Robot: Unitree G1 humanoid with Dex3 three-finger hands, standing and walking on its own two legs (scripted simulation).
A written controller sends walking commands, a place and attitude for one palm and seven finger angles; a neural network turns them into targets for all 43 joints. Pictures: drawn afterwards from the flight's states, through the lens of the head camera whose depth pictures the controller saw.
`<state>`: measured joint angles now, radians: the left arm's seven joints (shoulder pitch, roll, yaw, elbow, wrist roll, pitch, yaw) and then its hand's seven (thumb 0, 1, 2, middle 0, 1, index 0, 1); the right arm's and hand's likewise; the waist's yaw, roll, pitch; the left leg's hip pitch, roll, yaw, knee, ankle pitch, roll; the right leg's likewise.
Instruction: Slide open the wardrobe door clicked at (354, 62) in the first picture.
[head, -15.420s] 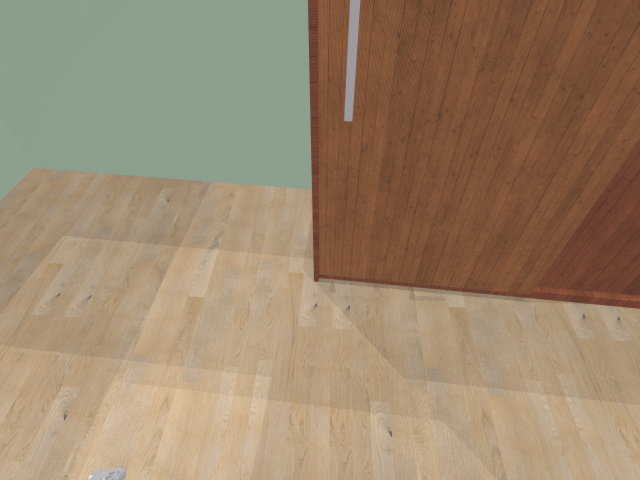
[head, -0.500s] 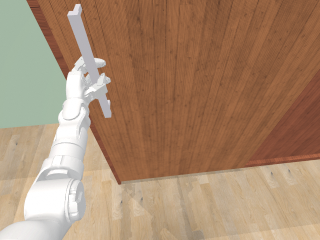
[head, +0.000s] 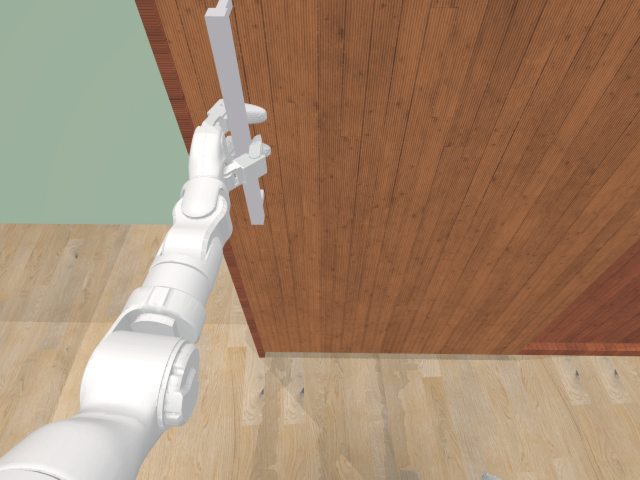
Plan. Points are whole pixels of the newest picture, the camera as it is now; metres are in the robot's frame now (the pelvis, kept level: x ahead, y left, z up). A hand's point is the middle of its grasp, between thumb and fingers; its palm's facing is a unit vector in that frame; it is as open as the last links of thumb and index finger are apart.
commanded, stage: tug the door sideways, standing still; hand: left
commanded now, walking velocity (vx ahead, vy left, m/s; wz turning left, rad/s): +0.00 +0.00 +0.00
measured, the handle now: (244, 131) +0.52 +0.12 +0.15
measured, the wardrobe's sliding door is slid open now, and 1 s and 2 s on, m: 0.00 0.05 0.27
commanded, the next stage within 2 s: step sideways, sliding the door along in 0.34 s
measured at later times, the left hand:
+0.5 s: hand (280, 161) +0.47 +0.07 +0.15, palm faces +0.01 -1.00 -0.07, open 5.7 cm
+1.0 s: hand (298, 163) +0.47 +0.04 +0.14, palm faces +0.06 -0.99 -0.11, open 6.0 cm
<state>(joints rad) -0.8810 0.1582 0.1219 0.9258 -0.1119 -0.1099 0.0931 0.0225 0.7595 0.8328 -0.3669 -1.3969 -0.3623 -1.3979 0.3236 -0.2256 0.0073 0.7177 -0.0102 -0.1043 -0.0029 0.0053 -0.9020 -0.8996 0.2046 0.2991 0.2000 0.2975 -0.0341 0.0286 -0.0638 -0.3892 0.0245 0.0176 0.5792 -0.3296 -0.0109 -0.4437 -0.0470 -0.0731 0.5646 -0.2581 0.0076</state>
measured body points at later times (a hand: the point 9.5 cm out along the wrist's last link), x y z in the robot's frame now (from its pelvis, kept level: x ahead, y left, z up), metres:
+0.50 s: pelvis -0.01 +0.00 +0.00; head +0.04 -0.01 +0.44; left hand +0.46 +0.12 +0.15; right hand +0.05 -0.25 -0.13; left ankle -0.03 +0.12 -0.73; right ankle +0.01 -0.13 -0.73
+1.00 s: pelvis +0.01 -0.07 -0.01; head +0.08 -0.08 +0.43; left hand +0.46 +0.10 +0.15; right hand +0.14 -0.32 -0.14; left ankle +0.01 +0.10 -0.73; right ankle +0.01 -0.16 -0.70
